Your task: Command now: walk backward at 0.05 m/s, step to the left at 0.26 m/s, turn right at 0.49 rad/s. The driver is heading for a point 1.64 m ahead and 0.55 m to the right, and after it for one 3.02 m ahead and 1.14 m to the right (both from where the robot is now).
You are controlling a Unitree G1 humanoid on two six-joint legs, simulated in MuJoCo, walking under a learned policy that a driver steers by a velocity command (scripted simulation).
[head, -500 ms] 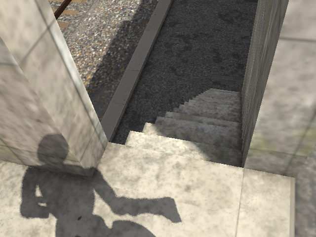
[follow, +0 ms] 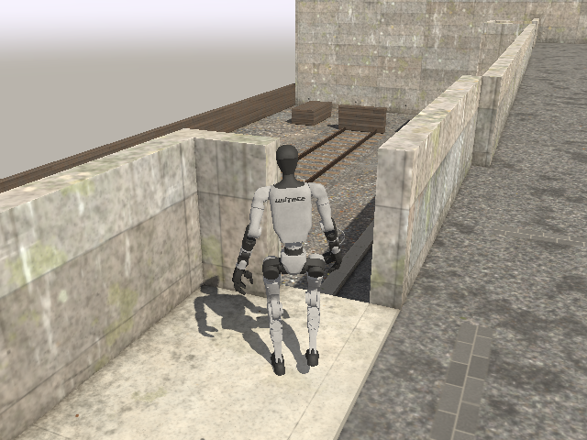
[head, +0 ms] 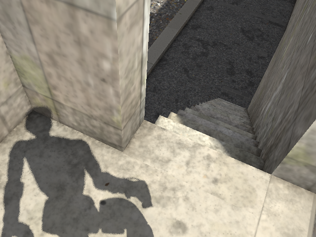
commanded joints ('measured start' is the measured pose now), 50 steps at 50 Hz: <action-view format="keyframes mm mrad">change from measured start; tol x32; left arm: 1 47 108 26 -46 7 -2 -10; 20 252 123 29 -133 -10 36 -91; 24 -442 208 40 -372 -9 -9 -34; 50 -109 261 -11 -216 -14 -6 -93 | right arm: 1 -72 -91 -18 -83 4 -31 -46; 50 226 -118 -99 -15 -6 -21 -33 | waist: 1 -14 191 -90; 19 69 203 -76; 21 74 -409 -39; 31 -52 397 -242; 46 -75 447 -61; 50 -3 -359 -65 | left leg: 1 49 250 -148 -231 49 173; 18 24 285 82 -407 33 -257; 22 -289 112 -165 834 -370 -272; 28 85 -33 -7 -16 6 -115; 31 285 639 -602 -136 804 76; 46 -90 295 -269 -244 27 11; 50 -406 -88 -150 374 -469 -68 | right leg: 1 -15 -5 -28 74 37 10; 16 295 -32 -97 -448 -125 -78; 20 645 -45 -96 -1057 187 -220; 22 251 -411 511 -1029 141 -411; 28 281 -59 202 -620 671 -138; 30 -76 130 137 -226 -234 -13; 38 -78 94 196 256 110 76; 48 541 36 20 -854 134 -36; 50 260 -328 341 -1008 -12 -152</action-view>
